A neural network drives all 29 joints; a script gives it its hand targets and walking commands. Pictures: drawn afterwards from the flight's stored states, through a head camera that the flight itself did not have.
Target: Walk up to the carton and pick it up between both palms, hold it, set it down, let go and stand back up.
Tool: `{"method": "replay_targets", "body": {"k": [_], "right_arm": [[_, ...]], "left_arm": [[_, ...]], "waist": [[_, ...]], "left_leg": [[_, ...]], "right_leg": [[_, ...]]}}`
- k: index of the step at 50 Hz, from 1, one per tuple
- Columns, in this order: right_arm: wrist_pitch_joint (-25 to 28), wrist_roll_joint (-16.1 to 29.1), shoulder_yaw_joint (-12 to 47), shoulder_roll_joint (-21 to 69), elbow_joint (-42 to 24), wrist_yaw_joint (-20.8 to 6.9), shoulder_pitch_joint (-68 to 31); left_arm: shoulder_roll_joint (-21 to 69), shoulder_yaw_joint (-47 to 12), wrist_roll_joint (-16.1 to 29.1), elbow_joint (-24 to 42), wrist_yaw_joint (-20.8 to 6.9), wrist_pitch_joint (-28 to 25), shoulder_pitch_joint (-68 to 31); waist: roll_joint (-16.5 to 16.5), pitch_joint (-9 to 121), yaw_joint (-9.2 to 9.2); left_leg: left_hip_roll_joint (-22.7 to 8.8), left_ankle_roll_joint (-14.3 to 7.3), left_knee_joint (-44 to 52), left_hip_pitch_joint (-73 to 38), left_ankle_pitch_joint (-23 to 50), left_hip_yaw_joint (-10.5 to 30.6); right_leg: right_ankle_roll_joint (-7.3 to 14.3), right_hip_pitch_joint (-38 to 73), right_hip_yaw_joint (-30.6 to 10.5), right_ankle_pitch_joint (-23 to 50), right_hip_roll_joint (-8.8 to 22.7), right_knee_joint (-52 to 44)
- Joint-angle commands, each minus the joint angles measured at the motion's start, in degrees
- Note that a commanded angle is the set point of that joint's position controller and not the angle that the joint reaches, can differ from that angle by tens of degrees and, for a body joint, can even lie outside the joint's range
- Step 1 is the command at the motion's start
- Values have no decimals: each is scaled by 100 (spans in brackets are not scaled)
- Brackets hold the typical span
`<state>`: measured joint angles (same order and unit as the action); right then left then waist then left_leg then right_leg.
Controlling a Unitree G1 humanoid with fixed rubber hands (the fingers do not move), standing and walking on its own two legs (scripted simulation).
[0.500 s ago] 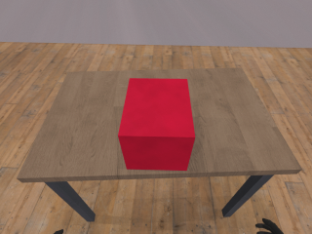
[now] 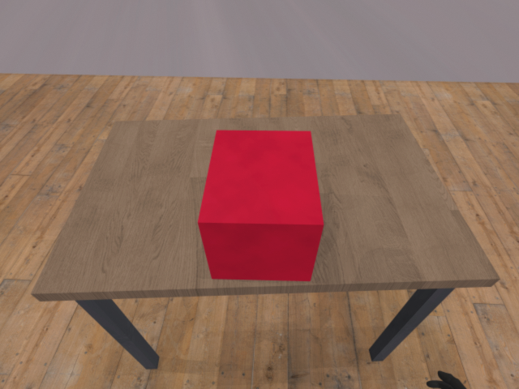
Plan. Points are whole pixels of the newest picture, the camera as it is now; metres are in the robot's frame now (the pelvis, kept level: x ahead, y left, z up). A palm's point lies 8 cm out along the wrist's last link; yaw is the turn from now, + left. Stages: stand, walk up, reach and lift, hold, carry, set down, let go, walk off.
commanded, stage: stand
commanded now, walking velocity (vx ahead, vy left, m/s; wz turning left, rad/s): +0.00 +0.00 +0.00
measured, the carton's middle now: (262, 203) +0.45 -0.02 +0.00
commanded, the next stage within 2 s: none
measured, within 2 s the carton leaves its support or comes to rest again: neither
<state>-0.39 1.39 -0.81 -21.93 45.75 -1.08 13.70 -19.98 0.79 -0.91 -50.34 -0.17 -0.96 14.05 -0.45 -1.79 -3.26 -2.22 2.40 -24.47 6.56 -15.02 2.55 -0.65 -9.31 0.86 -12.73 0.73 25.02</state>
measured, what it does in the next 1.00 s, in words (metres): stands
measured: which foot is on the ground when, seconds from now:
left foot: down 0.00-1.00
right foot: down 0.00-1.00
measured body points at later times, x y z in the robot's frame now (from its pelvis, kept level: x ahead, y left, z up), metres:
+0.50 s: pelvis +0.00 +0.00 +0.00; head -0.01 +0.00 +0.45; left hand +0.09 +0.30 -0.12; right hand +0.08 -0.31 -0.11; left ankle -0.02 +0.15 -0.74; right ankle +0.01 -0.12 -0.74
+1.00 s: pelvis -0.01 +0.00 +0.00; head -0.02 +0.00 +0.45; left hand +0.08 +0.30 -0.12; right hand +0.07 -0.31 -0.11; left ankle -0.02 +0.15 -0.74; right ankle +0.01 -0.12 -0.74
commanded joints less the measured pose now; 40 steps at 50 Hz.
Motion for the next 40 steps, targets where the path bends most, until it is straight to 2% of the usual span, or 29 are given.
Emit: {"method": "replay_targets", "body": {"k": [1, 2, 3, 4, 7, 8, 9, 10, 11, 12, 13, 16, 19, 20, 21, 23, 25, 27, 28, 29, 30, 31, 33, 35, 36, 37, 38, 39, 40], "right_arm": [[175, -293, -301, -1182, 273, 96, -204], [167, -312, -272, -1031, 285, 106, -242], [174, -305, -263, -1110, 331, 107, -265], [153, -310, -287, -1075, 352, 112, -216], [195, -279, -241, -1087, 329, 128, -325], [187, -274, -245, -1040, 353, 135, -208], [173, -294, -236, -985, 338, 109, -227], [189, -315, -250, -1039, 295, 151, -353], [186, -264, -231, -1055, 379, 142, -228], [203, -291, -235, -1008, 397, 133, -183], [195, -288, -218, -1036, 438, 145, -214], [159, -306, -282, -1109, 414, 133, -285], [200, -276, -263, -1024, 372, 135, -375], [210, -274, -276, -1114, 374, 113, -394], [224, -284, -288, -1130, 386, 122, -387], [203, -298, -237, -1009, 460, 113, -205], [179, -292, -285, -1085, 474, 117, -279], [197, -266, -266, -1050, 450, 124, -223], [165, -288, -285, -1160, 456, 133, -356], [158, -290, -244, -1056, 457, 131, -245], [175, -284, -258, -1114, 448, 139, -419], [179, -268, -261, -978, 393, 150, -406], [202, -269, -261, -982, 441, 139, -322], [175, -328, -249, -1025, 473, 143, -324], [188, -304, -243, -1040, 534, 151, -299], [184, -329, -290, -1104, 470, 133, -498], [174, -303, -257, -953, 430, 141, -364], [185, -278, -238, -1058, 494, 135, -213], [193, -273, -258, -1064, 523, 132, -239]], "left_arm": [[-1156, 302, 23, 175, -4, -109, -534], [-1249, 328, 10, 168, 10, -141, -709], [-1210, 311, 42, 84, -12, -134, -551], [-1318, 339, 9, 88, 9, -159, -509], [-1178, 293, 32, 124, -24, -146, -555], [-1122, 258, 4, 85, -16, -134, -598], [-1311, 331, -15, 104, 12, -137, -505], [-1197, 289, 24, 34, 39, -119, -559], [-1287, 311, 24, 54, 15, -131, -574], [-1241, 287, -5, 69, 20, -98, -607], [-1245, 327, 46, 76, 24, -106, -594], [-1152, 257, 53, 59, 10, -104, -524], [-1159, 292, 32, 29, 58, -84, -578], [-1287, 329, 9, 59, 11, -102, -645], [-1411, 370, 36, -5, 18, -120, -509], [-1099, 216, 61, -37, -5, -103, -489], [-1327, 309, 33, -58, 40, -91, -560], [-1351, 329, 13, -92, 28, -120, -583], [-1223, 294, 28, -81, 28, -82, -530], [-1296, 286, 9, -77, 18, -83, -652], [-1156, 299, 33, -58, -5, -83, -658], [-1205, 256, 21, -78, 26, -98, -622], [-1277, 316, 29, -82, 23, -123, -560], [-1211, 295, 26, -93, 24, -96, -635], [-1364, 343, 27, -128, 20, -94, -677], [-1255, 306, -6, -104, 27, -104, -725], [-1344, 370, 6, -84, 45, -55, -710], [-1259, 313, 26, -102, 22, -84, -662], [-1202, 277, 38, -126, 9, -87, -566]], "waist": [[66, 161, 320], [200, 14, 252], [-10, 47, 330], [19, -171, 275], [119, -88, 340], [-22, -163, 251], [272, 51, 304], [-3, 135, 345], [123, -74, 377], [-102, 28, 242], [37, -187, 330], [-30, 71, 327], [139, -81, 381], [-49, -120, 317], [105, -182, 334], [-140, -40, 349], [111, -219, 357], [44, -194, 337], [186, -166, 363], [-35, -154, 253], [-42, -277, 404], [153, -51, 298], [124, -129, 307], [-117, -249, 288], [248, -326, 358], [145, -332, 357], [266, -138, 290], [-157, -299, 309], [-148, -365, 386]], "left_leg": [[-358, -397, 464, 33, 914, 100], [-361, -358, 549, 55, 1043, 125], [-408, -366, 455, 46, 1207, 98], [-383, -350, 555, 81, 1046, 136], [-403, -413, 485, 234, 1119, 119], [-409, -393, 516, 216, 1019, 167], [-395, -367, 572, 80, 1124, 205], [-411, -438, 517, 81, 1291, 176], [-434, -384, 543, 157, 1347, 185], [-426, -402, 516, 98, 1200, 115], [-431, -391, 538, 309, 1315, 195], [-416, -406, 552, 51, 1000, 221], [-415, -409, 655, 250, 844, 221], [-379, -351, 588, 253, 980, 131], [-433, -415, 589, 262, 858, 205], [-447, -436, 580, 75, 924, 164], [-418, -399, 608, 169, 953, 166], [-424, -442, 608, 315, 975, 200], [-437, -415, 627, 195, 962, 188], [-406, -341, 643, 196, 849, 186], [-420, -383, 639, 397, 782, 150], [-401, -396, 575, 279, 839, 224], [-431, -430, 653, 231, 748, 176], [-403, -386, 720, 324, 610, 121], [-460, -436, 718, 370, 746, 262], [-435, -436, 712, 300, 705, 186], [-437, -406, 682, 230, 737, 221], [-403, -409, 648, 306, 658, 161], [-419, -414, 654, 415, 504, 226]], "right_leg": [[271, 137, -428, 1150, 509, -537], [285, 66, -445, 1063, 489, -583], [252, 46, -503, 1020, 505, -617], [255, -47, -481, 808, 518, -598], [277, 61, -523, 1189, 564, -587], [294, 46, -532, 1255, 580, -584], [294, 173, -378, 1161, 476, -488], [283, 277, -476, 1301, 560, -507], [272, 129, -482, 1146, 539, -556], [327, 195, -516, 1357, 564, -581], [314, 93, -511, 1234, 551, -495], [279, 131, -503, 1092, 526, -541], [317, 191, -488, 1032, 570, -603], [348, 166, -519, 1225, 583, -597], [327, 58, -509, 1068, 564, -597], [345, 88, -640, 907, 622, -610], [290, 13, -500, 920, 498, -652], [286, 173, -565, 869, 551, -631], [290, -5, -538, 1005, 542, -641], [240, 30, -466, 896, 512, -646], [276, 184, -527, 1002, 554, -604], [292, 174, -466, 1133, 545, -642], [304, 154, -621, 1079, 593, -674], [257, 101, -544, 967, 533, -659], [302, 56, -556, 664, 581, -659], [280, -26, -498, 700, 534, -704], [280, -26, -534, 551, 537, -706], [287, -1, -704, 374, 549, -808], [291, -44, -665, 358, 585, -821]]}}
